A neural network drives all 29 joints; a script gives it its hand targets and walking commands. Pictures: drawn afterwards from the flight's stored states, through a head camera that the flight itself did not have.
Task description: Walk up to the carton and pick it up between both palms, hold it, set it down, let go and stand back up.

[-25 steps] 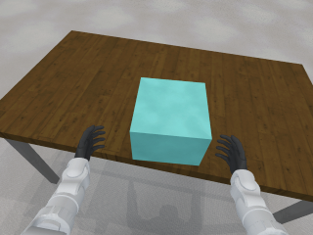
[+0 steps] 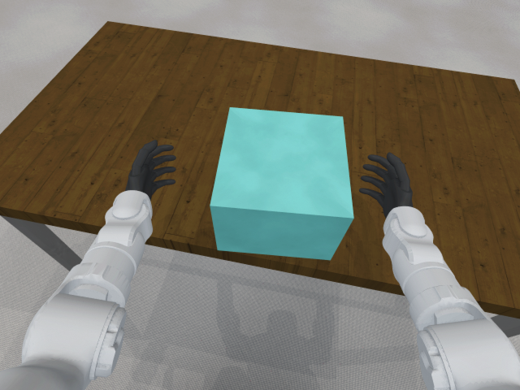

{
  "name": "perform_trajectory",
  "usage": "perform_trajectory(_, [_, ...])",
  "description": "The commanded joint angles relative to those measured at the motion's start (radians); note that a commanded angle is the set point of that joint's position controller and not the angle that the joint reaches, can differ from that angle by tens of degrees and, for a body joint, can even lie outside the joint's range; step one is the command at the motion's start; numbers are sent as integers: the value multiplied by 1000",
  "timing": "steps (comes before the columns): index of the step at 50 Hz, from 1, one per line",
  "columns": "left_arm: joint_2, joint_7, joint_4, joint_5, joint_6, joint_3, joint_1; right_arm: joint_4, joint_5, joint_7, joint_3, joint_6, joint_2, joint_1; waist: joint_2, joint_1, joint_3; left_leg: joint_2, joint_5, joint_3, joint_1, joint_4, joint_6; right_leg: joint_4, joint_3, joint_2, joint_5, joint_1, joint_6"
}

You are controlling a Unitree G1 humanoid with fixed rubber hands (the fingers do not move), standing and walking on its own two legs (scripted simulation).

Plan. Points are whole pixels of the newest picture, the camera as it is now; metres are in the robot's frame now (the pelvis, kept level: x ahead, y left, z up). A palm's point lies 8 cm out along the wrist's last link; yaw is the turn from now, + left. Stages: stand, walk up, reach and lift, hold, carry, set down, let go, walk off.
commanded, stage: reach and lift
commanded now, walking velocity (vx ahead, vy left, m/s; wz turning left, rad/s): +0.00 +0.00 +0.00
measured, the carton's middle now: (280, 183) +0.50 -0.03 -0.04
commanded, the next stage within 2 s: none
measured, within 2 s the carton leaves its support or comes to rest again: neither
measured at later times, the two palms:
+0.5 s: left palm (147, 149) +0.47 +0.20 +0.07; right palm (395, 163) +0.46 -0.21 +0.07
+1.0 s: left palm (160, 193) +0.45 +0.20 -0.03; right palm (368, 205) +0.45 -0.19 -0.03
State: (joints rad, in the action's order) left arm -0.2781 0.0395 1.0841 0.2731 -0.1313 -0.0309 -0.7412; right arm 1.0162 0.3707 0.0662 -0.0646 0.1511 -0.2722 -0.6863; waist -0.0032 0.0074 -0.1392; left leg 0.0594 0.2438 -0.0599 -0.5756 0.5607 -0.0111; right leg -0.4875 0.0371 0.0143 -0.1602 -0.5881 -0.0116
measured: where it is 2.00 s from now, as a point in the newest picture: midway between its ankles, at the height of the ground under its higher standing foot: outside the picture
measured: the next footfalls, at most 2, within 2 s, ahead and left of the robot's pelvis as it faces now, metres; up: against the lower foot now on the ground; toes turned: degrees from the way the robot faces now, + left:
none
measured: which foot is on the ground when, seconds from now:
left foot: down 0.00-1.00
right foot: down 0.00-1.00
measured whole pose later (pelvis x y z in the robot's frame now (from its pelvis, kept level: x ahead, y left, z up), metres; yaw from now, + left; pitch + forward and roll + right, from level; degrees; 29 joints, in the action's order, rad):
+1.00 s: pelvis -0.01 -0.01 -0.04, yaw +1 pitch +34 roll -1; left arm -0.29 0.03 1.52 0.34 -0.38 -0.09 -1.07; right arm 1.27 0.30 0.08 -0.01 0.30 -0.24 -0.94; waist -0.01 0.02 -0.27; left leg 0.05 0.28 -0.03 -1.08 0.78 -0.02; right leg -0.72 0.06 0.00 -0.22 -1.09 -0.02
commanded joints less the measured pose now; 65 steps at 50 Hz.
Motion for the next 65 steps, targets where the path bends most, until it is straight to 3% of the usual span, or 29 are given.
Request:
perform_trajectory(1, [-190, 10, -219, 23, -59, 32, -582, -235, 14, 2, 40, 44, -221, -582, -25, -17, -797, -56, -404, 31, 344, 12, -41, 2, -15, 46, 309, 296, 25])
perform_trajectory(6, [-225, 1, -103, 48, -47, -6, -674, -162, 9, 12, 47, 8, -227, -667, -13, 7, -863, -60, -334, 17, 233, 10, -17, -22, -28, 30, 318, 334, 39])
perform_trajectory(8, [-230, 8, -112, 75, -43, -21, -727, -163, 7, 16, 59, 0, -247, -709, -30, 16, -920, -58, -378, 22, 273, 22, -38, -32, -9, 33, 363, 314, 39])
perform_trajectory(9, [-230, 12, -94, 67, -40, -19, -740, -160, 10, 13, 42, -2, -249, -729, -22, -1, -933, -62, -412, 24, 273, 34, -39, -41, -10, 36, 387, 291, 41])
perform_trajectory(13, [-254, 4, -28, 73, -23, -29, -812, -119, 14, 12, 54, -18, -266, -790, -7, 10, -953, -61, -375, 18, 262, 26, -36, -31, -1, 31, 376, 293, 42])
perform_trajectory(14, [-255, 5, -92, 82, -31, -34, -841, -156, 15, 13, 60, -17, -268, -802, -21, 8, -1028, -68, -408, 18, 253, 39, -36, -51, -8, 29, 434, 327, 45])
perform_trajectory(20, [-260, 5, 33, 98, -22, -59, -907, -91, 26, 9, 49, -36, -271, -877, -12, 16, -995, -64, -364, 22, 197, 20, -37, -55, 1, 26, 415, 323, 48])
perform_trajectory(23, [-274, 0, 112, 100, -39, -63, -924, -62, -14, 13, 52, -41, -266, -887, 29, 28, -1013, -67, -323, 21, 118, 7, -26, -72, -5, 18, 452, 391, 53])
perform_trajectory(25, [-270, -10, 117, 109, -62, -75, -923, -80, 10, 16, 26, -30, -230, -878, 8, -1, -1028, -73, -315, 9, 84, 3, -19, -87, -13, 6, 480, 421, 61])
perform_trajectory(26, [-275, -8, 77, 105, -76, -68, -931, -98, 10, 17, 45, -13, -244, -866, -22, 11, -1085, -71, -358, 10, 90, 18, -27, -99, -14, 7, 516, 424, 57])
perform_trajectory(28, [-270, -11, 135, 85, -86, -62, -912, -57, -11, 20, 45, -3, -244, -860, -2, 20, -1081, -76, -378, 8, 60, 31, -32, -114, -15, 11, 554, 430, 57])
perform_trajectory(29, [-280, -15, 164, 77, -92, -41, -920, -43, -13, 21, 42, 1, -239, -872, 3, 1, -1060, -78, -332, 4, 35, 19, -31, -113, -9, 8, 516, 436, 61])
perform_trajectory(34, [-229, -20, 232, 69, -157, -74, -876, 56, -13, 14, 34, 49, -211, -808, -38, 19, -995, -71, -355, 11, 84, 48, -50, -105, 13, 6, 417, 300, 43])
perform_trajectory(35, [-230, -20, 214, 64, -175, -66, -896, 47, -10, 9, 52, 67, -212, -802, -65, 15, -1020, -69, -350, 2, 78, 57, -47, -111, 6, 4, 392, 264, 42])
perform_trajectory(40, [-207, -20, 225, 79, -249, -74, -887, 5, -48, 12, 64, 136, -214, -797, -61, 27, -1095, -70, -392, 3, 43, 115, -63, -165, 16, 11, 447, 233, 42])
perform_trajectory(42, [-225, -12, 190, 66, -281, -55, -894, 11, -54, 13, 78, 165, -212, -781, -77, 21, -1139, -69, -420, 2, 36, 141, -66, -188, 16, 11, 456, 206, 41])
perform_trajectory(43, [-210, -8, 211, 66, -293, -60, -890, 40, -67, 14, 81, 181, -208, -778, -70, 43, -1125, -65, -442, 9, 43, 161, -80, -198, 22, 18, 465, 175, 37])
perform_trajectory(44, [-206, -9, 237, 56, -299, -52, -881, 56, -66, 14, 75, 191, -209, -776, -83, 29, -1138, -65, -426, 4, 42, 174, -79, -208, 23, 17, 445, 146, 40])
perform_trajectory(45, [-195, -9, 229, 61, -313, -64, -879, 56, -62, 15, 72, 200, -205, -775, -61, 45, -1160, -59, -446, 3, 23, 202, -76, -221, 21, 20, 453, 128, 36])
perform_trajectory(46, [-184, -6, 246, 70, -319, -66, -887, 65, -67, 12, 82, 211, -210, -789, -83, 38, -1201, -58, -443, 9, 38, 200, -82, -229, 33, 21, 436, 116, 37])
perform_trajectory(50, [-200, -11, 191, 62, -346, -35, -858, -48, -87, 15, 88, 248, -199, -795, -33, 19, -1310, -76, -459, -2, -40, 260, -69, -283, 11, 22, 508, 169, 55])
perform_trajectory(54, [-195, 1, 113, 31, -338, 3, -853, -78, -92, 12, 101, 238, -196, -773, -60, 9, -1365, -74, -476, 1, -30, 291, -70, -322, 9, 33, 507, 161, 62])
perform_trajectory(56, [-197, 5, 80, 16, -326, 37, -824, -118, -98, 16, 99, 237, -184, -767, -16, -2, -1405, -78, -482, -4, -59, 313, -61, -339, -3, 35, 531, 191, 56])
perform_trajectory(58, [-183, 6, 66, 26, -317, 9, -843, -129, -110, 21, 103, 226, -175, -784, -6, 14, -1428, -74, -431, 2, -77, 302, -48, -342, 0, 35, 497, 179, 55])
perform_trajectory(59, [-192, 8, 50, 16, -313, 28, -847, -132, -105, 19, 110, 221, -171, -772, -34, -4, -1450, -77, -412, -4, -70, 301, -43, -340, -9, 30, 464, 171, 61])
perform_trajectory(60, [-196, 11, 45, 27, -312, 20, -859, -153, -114, 20, 108, 215, -164, -794, 1, 1, -1459, -77, -400, -5, -64, 304, -36, -338, -2, 32, 442, 142, 62])
perform_trajectory(61, [-180, 19, 2, 23, -308, 22, -857, -169, -108, 20, 110, 210, -160, -782, -20, -7, -1492, -77, -410, -1, -59, 318, -41, -347, -12, 37, 432, 149, 60])
perform_trajectory(62, [-191, 21, 22, 15, -295, 33, -837, -175, -123, 23, 104, 199, -155, -782, 20, -9, -1472, -79, -401, -8, -88, 318, -28, -349, -16, 36, 444, 168, 66])
perform_trajectory(65, [-169, 26, -11, 7, -276, 57, -838, -198, -139, 24, 113, 176, -124, -780, 21, -25, -1534, -78, -376, 4, -115, 303, -15, -361, -31, 35, 439, 231, 67])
